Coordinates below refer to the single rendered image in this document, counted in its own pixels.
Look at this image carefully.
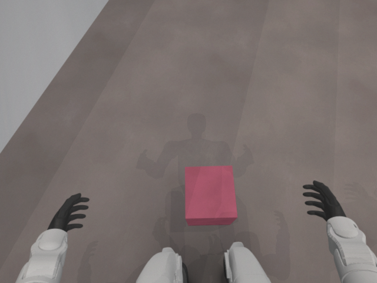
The robot right thigh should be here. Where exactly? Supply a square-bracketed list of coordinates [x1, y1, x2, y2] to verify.
[224, 247, 271, 283]

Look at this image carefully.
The robot left thigh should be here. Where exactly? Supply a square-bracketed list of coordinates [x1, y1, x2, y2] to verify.
[136, 251, 182, 283]

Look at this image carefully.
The carton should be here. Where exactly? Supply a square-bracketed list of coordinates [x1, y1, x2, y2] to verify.
[185, 166, 237, 226]

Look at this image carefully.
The right robot forearm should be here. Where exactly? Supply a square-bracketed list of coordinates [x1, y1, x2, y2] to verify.
[326, 216, 377, 283]

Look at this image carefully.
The robot thigh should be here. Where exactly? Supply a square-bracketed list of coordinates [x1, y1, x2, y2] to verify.
[136, 251, 182, 283]
[224, 247, 271, 283]

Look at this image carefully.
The left robot hand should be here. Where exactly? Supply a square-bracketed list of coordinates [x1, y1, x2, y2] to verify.
[47, 193, 90, 232]

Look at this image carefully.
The left robot forearm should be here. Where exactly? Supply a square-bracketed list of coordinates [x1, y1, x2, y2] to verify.
[15, 229, 68, 283]

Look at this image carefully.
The right robot hand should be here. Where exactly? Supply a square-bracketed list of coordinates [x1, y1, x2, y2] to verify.
[303, 180, 346, 221]

